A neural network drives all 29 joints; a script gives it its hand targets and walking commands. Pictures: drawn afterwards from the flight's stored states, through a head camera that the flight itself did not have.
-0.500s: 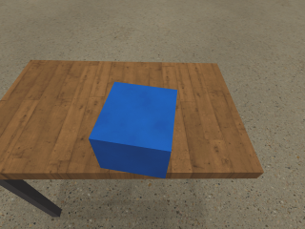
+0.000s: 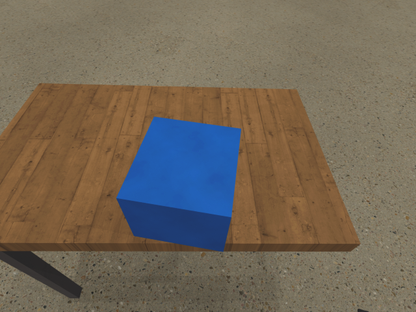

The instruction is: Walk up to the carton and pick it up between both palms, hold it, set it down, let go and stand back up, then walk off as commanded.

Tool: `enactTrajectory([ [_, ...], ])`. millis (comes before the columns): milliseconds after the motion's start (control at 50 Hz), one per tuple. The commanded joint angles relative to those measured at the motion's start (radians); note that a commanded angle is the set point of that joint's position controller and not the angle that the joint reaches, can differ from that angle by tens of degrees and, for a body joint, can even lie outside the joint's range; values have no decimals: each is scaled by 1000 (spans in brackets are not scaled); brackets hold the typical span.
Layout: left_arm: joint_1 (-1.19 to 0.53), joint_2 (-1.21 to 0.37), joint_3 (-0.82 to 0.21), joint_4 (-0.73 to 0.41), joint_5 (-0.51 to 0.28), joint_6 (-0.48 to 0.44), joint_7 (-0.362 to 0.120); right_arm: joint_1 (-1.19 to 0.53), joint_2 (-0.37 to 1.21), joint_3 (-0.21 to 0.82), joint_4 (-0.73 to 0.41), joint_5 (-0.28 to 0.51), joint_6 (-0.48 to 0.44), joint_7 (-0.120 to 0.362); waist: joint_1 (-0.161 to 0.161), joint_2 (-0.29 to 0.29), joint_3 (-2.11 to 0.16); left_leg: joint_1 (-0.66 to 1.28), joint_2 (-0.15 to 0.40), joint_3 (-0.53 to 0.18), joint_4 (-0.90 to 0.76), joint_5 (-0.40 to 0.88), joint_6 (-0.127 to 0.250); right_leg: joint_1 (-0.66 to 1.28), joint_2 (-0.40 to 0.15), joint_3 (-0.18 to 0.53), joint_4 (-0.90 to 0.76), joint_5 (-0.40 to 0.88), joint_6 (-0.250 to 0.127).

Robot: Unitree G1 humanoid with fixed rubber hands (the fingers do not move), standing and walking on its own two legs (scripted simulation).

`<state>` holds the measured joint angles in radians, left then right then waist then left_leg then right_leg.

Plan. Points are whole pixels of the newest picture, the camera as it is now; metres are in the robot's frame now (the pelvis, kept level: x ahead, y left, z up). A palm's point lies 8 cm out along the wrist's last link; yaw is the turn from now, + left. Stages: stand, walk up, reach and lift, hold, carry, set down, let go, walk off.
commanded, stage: walk up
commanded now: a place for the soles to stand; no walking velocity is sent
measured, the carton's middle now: (187, 182) +0.37 +0.05 +0.02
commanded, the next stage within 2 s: reach and lift in 0.66 s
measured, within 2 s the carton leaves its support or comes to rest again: neither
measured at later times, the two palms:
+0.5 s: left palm out of the picture +0.11 +0.32 -0.10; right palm out of the picture +0.09 -0.32 -0.08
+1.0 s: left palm (54, 294) +0.17 +0.29 -0.07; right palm out of the picture +0.12 -0.30 -0.07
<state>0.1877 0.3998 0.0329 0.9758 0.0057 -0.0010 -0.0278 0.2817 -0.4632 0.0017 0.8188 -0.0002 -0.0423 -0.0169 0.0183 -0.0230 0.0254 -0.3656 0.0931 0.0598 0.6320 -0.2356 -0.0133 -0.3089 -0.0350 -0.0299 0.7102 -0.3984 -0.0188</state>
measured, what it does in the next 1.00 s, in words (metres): stands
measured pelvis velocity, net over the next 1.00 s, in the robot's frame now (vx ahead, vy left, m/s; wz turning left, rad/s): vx -0.01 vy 0.01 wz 0.00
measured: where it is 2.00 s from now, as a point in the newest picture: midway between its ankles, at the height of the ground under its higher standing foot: outside the picture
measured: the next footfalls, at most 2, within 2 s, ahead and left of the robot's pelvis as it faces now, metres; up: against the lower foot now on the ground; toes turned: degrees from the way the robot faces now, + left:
none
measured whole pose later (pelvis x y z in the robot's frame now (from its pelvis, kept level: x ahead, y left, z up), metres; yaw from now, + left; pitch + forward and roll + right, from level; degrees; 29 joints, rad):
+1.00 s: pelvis -0.01 +0.01 +0.00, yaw +0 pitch -4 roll +0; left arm 0.09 0.35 0.05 0.42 0.01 0.42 0.00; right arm 0.09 -0.36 -0.12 0.97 -0.02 -0.23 0.05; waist 0.01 -0.06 0.11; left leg -0.32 0.09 0.05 0.68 -0.28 -0.04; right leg -0.25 -0.03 -0.03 0.72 -0.39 0.00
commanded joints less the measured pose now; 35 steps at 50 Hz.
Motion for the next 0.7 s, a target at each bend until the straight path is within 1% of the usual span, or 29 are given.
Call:
enactTrajectory([
  [0,-37,212,39,-55,-9,-25,14,-40,-203,-70,41,-8,-41,-6,-17,3,-138,184,73,-57,-43,229,81,13,-75,109,-155,285,-38],
  [20,-35,207,37,-50,-8,-22,16,-53,-195,-67,42,-9,-37,-5,-17,4,-125,174,83,-74,-51,208,90,-3,-67,100,-155,229,-33],
  [40,-49,204,38,-45,-6,-17,17,-66,-183,-63,44,-11,-31,-6,-15,27,-94,131,76,-65,-51,156,90,-5,-67,103,-169,194,-37],
  [60,-53,217,37,-41,1,-16,17,-72,-173,-66,41,-10,-26,-8,-18,5,-97,115,67,-62,-52,110,92,0,-73,104,-185,166,-43],
  [80,-63,217,34,-35,5,-17,16,-90,-169,-62,37,-9,-22,-7,-17,-13,-61,106,50,-46,-42,93,83,-28,-83,128,-218,157,-46],
  [100,-83,225,37,-39,5,-18,15,-90,-162,-59,37,-7,-21,-6,-23,-9,-65,111,40,-33,-46,94,76,-28,-93,134,-230,145,-58],
  [120,-84,226,35,-38,4,-20,14,-89,-158,-59,37,-6,-21,-5,-26,-27,-73,120,40,-34,-46,89,76,-30,-94,143,-234,152,-54],
  [140,-102,224,34,-33,6,-19,13,-83,-159,-60,39,-8,-21,-3,-33,-12,-70,125,39,-30,-54,81,70,-41,-96,138,-241,134,-52],
  [160,-103,228,34,-34,5,-19,14,-85,-164,-57,42,-9,-22,-3,-30,-27,-63,125,36,-29,-55,93,69,-41,-93,130,-244,129,-47],
  [200,-107,213,27,-34,4,-21,13,-85,-167,-53,49,-10,-23,-1,-25,-10,-74,127,45,-43,-69,105,72,-24,-86,129,-238,148,-44],
  [220,-104,219,30,-31,5,-21,12,-88,-165,-54,41,-9,-24,-1,-26,13,-81,128,41,-36,-60,120,73,-19,-88,132,-241,155,-45],
  [240,-111,218,30,-28,7,-20,12,-81,-165,-56,45,-14,-24,-2,-29,-1,-81,120,47,-41,-61,140,74,-10,-84,125,-234,162,-46],
  [260,-101,224,31,-26,4,-19,14,-87,-172,-54,44,-12,-24,-3,-17,-10,-80,114,41,-36,-54,149,77,-8,-83,120,-236,181,-43],
  [280,-121,220,31,-28,6,-19,13,-77,-169,-53,50,-10,-24,-4,-29,-3,-71,110,48,-40,-61,149,76,-5,-84,122,-231,179,-46],
  [300,-117,214,27,-28,5,-19,12,-73,-168,-52,45,-12,-26,-3,-28,-1,-74,130,49,-38,-66,144,73,-19,-85,120,-232,176,-46],
  [340,-114,214,30,-32,5,-20,12,-72,-171,-58,44,-15,-27,-4,-30,5,-94,142,51,-44,-61,160,81,-9,-83,113,-218,200,-42],
  [360,-107,211,28,-31,5,-19,13,-72,-164,-55,41,-15,-26,-3,-28,-4,-97,137,54,-48,-58,152,79,-6,-80,110,-218,204,-39],
  [400,-123,214,27,-33,7,-19,11,-90,-165,-54,40,-12,-25,-2,-28,2,-84,132,53,-51,-70,134,78,-19,-84,115,-234,148,-44],
  [420,-116,222,30,-36,6,-20,11,-88,-171,-56,38,-16,-25,-4,-26,8,-77,129,47,-42,-64,131,76,-26,-83,121,-236,144,-43],
  [440,-115,226,31,-30,5,-19,11,-86,-169,-55,38,-11,-24,-4,-30,3,-81,132,46,-46,-64,123,78,-23,-84,124,-238,162,-46],
  [480,-110,211,28,-31,8,-19,11,-83,-168,-54,44,-14,-24,-3,-26,-13,-82,124,52,-50,-71,113,78,-11,-86,129,-248,146,-44],
  [520,-106,216,29,-30,7,-21,11,-83,-166,-50,39,-14,-23,-3,-25,7,-80,118,38,-36,-69,126,73,3,-87,124,-250,179,-44],
  [540,-103,217,29,-30,8,-20,11,-89,-162,-52,43,-12,-25,-2,-26,-16,-96,127,45,-44,-69,123,78,2,-86,131,-239,192,-43],
  [560,-120,219,28,-32,7,-19,12,-79,-162,-53,44,-13,-25,0,-28,-18,-78,122,42,-41,-75,141,70,-4,-85,117,-234,175,-40],
  [580,-105,217,32,-27,5,-18,11,-88,-168,-51,43,-13,-25,-3,-21,1,-94,138,46,-43,-77,142,73,6,-85,118,-238,185,-38],
  [620,-105,213,28,-33,7,-16,11,-85,-167,-53,37,-17,-24,-4,-23,18,-90,132,49,-48,-74,149,78,1,-79,111,-225,198,-40],
  [640,-99,217,31,-33,7,-15,12,-88,-172,-53,41,-18,-24,-4,-21,13,-72,117,50,-50,-71,145,81,-7,-77,108,-224,171,-39],
  [660,-450,162,42,-384,2,212,46,-438,15,-215,234,-125,-188,52,-63,12,85,85,-33,5,14,-135,-47,-302,9,-44,-85,42,-8],
  [680,-381,126,11,-457,23,327,52,-430,-83,-234,226,-125,-214,80,-95,13,94,162,-26,-8,70,-162,-18,-353,15,-51,-67,-46,-50],
])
